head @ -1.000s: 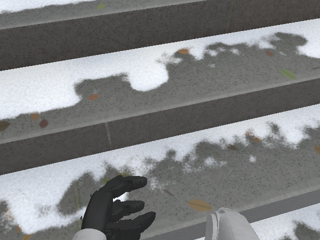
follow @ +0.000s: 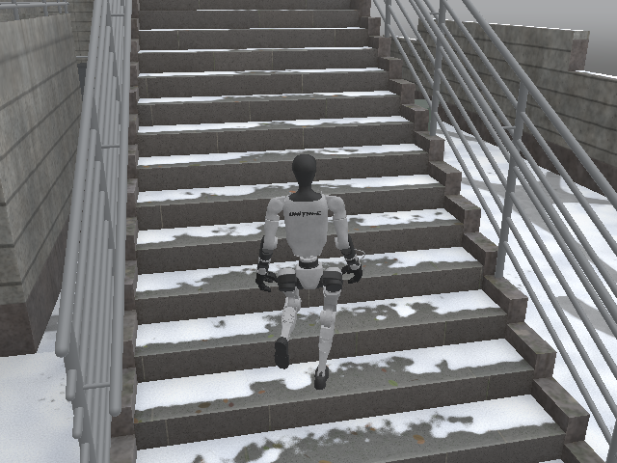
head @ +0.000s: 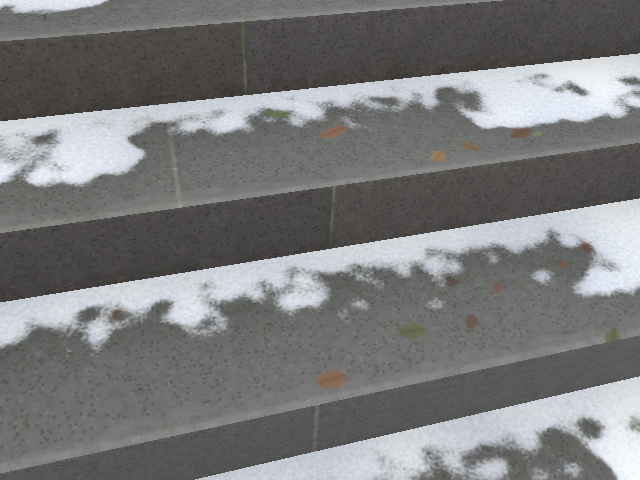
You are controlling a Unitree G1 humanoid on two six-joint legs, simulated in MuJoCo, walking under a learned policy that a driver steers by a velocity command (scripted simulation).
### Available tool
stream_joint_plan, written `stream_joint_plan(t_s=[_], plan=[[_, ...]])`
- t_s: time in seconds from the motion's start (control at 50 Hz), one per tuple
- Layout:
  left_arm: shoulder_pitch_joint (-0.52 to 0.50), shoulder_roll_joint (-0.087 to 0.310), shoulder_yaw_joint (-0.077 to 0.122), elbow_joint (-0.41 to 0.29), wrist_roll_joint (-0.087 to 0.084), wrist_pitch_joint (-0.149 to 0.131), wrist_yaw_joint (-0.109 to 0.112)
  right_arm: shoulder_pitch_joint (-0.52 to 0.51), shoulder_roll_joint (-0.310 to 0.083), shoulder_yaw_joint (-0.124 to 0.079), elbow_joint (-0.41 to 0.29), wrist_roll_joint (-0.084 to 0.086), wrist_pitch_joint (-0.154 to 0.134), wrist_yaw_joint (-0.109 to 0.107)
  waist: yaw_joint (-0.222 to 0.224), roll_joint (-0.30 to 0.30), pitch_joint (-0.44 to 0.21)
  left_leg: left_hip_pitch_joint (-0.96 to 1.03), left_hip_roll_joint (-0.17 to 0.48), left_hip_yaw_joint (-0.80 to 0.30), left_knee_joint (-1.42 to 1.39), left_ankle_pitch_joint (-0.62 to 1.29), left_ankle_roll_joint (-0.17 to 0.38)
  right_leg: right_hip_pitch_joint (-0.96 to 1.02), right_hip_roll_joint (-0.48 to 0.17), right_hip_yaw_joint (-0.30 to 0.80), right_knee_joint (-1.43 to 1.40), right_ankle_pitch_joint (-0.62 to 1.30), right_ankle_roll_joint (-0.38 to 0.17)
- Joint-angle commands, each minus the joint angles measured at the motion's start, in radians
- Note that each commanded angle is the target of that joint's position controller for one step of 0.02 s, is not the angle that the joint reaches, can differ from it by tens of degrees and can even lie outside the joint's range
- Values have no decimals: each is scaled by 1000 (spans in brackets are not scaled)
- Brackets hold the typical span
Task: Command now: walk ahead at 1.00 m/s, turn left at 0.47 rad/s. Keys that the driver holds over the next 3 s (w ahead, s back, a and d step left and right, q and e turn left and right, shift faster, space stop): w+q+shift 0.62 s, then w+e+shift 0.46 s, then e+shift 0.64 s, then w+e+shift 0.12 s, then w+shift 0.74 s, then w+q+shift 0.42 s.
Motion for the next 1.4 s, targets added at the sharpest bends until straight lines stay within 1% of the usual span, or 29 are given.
stream_joint_plan(t_s=[0.02,0.14,0.18,0.22,0.24,0.26,0.28,0.32,0.36,0.5,0.54,0.58,0.6,0.62,0.66,0.7,0.74,0.86,0.9,0.96,0.98,1.0,1.02,1.06,1.12,1.26,1.34,1.36,1.4], plan=[[60,-107,-32,72,13,-45,-16,-111,155,77,-153,21,55,-5,-47,16,184,-449,28,-39,185,-181,19,104,-310,307,-553,184,-11],[155,32,-48,147,-44,-67,-4,-390,100,116,-278,45,107,-48,-89,-29,240,-211,28,272,-387,-215,23,-72,-200,-83,-878,643,53],[142,182,-25,64,-112,-88,42,-229,-14,78,-190,25,104,-21,-138,-50,-48,390,-76,436,-589,-133,6,-43,-204,-90,-713,1662,-10],[23,372,43,-28,-103,-102,52,95,-81,38,-111,32,120,-30,-267,-258,-274,452,-70,383,-753,-259,15,352,-322,-27,-262,2277,-10],[-23,349,56,-84,-110,-89,29,153,-162,11,-95,19,106,-25,-271,-251,-309,528,-115,285,-963,-385,41,396,-322,16,59,2249,-19],[-34,247,57,-125,-74,-87,1,70,-219,-32,-107,37,75,-7,-216,-97,-240,601,-90,15,-1361,-283,111,256,-184,61,500,1240,11],[-97,92,18,-256,-11,-93,-43,-40,-267,-61,-65,42,87,-15,-96,292,-181,785,52,-471,-1538,218,243,-286,62,150,1044,325,84],[-96,-9,-34,-389,45,-101,-45,-60,-190,-37,-43,14,98,-31,-3,-18,-174,709,155,-796,-1771,-402,281,-528,3,301,1424,305,45],[-203,-142,-100,-479,66,-68,-16,61,-139,-25,93,-7,66,-18,61,-116,127,530,101,-563,-1740,-264,187,-778,-32,308,1506,143,16],[-496,-108,-151,-673,41,0,41,101,-180,-16,153,23,19,-25,74,-77,195,173,41,-203,-2079,68,109,-466,-147,151,750,-145,22],[-223,-58,-103,-565,-27,-5,56,40,-240,-43,86,69,5,-38,184,-46,-117,-41,42,-171,-1932,1014,107,460,-7,41,530,50,45],[228,118,7,-443,-30,22,79,-148,-414,-126,16,56,-42,-3,475,56,-431,296,93,-214,-1325,1583,34,638,-33,178,245,-60,15],[326,204,38,-351,-15,11,68,-246,-307,-113,-17,19,-78,28,484,-169,-428,274,-36,-149,-873,959,-10,674,-93,304,52,-152,-12],[213,259,51,-313,0,6,72,-265,-79,-57,-111,-5,-86,49,325,-507,-320,-7,-182,-89,-469,-9,-66,604,-357,898,-350,73,-109],[-82,27,6,-291,-20,-16,37,-89,-3,-14,-126,-45,-44,44,78,-220,-185,-141,-50,-39,-102,47,-39,392,-403,1129,-484,-381,-189],[-19,-77,-12,-129,-21,-42,21,-194,82,36,-193,-65,2,32,33,-15,84,-324,-29,-89,40,-86,-10,184,-361,858,-466,-277,-128],[136,-109,-15,36,-14,-52,2,-276,165,84,-242,-39,39,8,34,-60,174,-524,-26,-77,202,-252,20,206,-307,602,-504,-14,-80],[245,36,-2,134,-41,-71,23,-659,110,129,-478,-15,49,-21,28,-62,264,-551,168,158,-216,-521,-22,156,-256,366,-873,250,-98],[202,65,1,79,-76,-44,45,-562,134,148,-445,20,36,18,6,41,68,334,134,254,-806,-171,-14,-150,-179,261,-997,586,-121],[146,372,106,-33,-63,-94,-2,-25,-50,22,-278,16,89,-15,-238,-170,-372,740,-20,212,-1002,-374,-67,280,-257,322,-315,1808,-94],[99,307,109,-59,-49,-109,-23,45,-166,-23,-255,1,81,-22,-256,-96,-405,830,61,34,-1143,-441,-54,208,-215,368,19,1562,-48],[72,82,76,-160,-68,-112,-53,54,-285,-57,-194,-24,43,-14,-171,315,-406,930,402,-549,-1522,-417,26,-151,14,370,582,375,18],[125,48,76,-179,-47,-99,-40,-22,-214,-51,-200,-26,50,-7,-107,189,-425,866,494,-799,-1725,-451,22,-278,3,440,972,352,17],[10,-42,47,-238,-7,-62,-16,-145,-88,-18,-69,12,18,6,3,1,-62,631,422,-492,-1668,-491,57,-472,-95,303,1133,408,-4],[12,-155,-19,-264,-9,3,-24,-35,66,20,126,-8,-4,8,119,0,78,544,354,-84,-1677,0,-36,-612,-84,336,1315,262,-46],[-358,-129,-57,-460,-17,95,65,57,-46,31,266,-14,-10,-13,169,-7,250,626,277,393,-1963,458,-140,-848,-42,125,1078,-114,-55],[189,92,10,-307,-45,123,43,-156,-432,-54,69,70,-21,-48,405,130,-244,481,257,419,-1510,1507,-56,319,59,11,476,166,-40],[326,152,34,-258,-21,121,46,-230,-413,-65,21,91,-21,-15,431,114,-354,525,290,350,-1208,1466,-72,467,73,73,315,187,-67],[-50,268,79,-303,-33,111,27,-86,-95,-6,-51,33,19,41,116,-285,-76,23,-68,206,-233,-256,-234,385,-67,744,-222,990,-238]])
Next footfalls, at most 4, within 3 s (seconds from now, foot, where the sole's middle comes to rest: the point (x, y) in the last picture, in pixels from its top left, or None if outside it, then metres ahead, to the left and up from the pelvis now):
0.26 left None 0.36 0.08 -0.56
0.60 right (303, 299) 0.75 0.02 -0.40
0.98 left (78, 172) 0.92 0.42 -0.23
1.38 right None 1.33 0.36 -0.07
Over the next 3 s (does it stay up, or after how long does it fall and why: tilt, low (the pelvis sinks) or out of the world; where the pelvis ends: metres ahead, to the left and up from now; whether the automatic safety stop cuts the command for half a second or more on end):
stays up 2.11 0.10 1.01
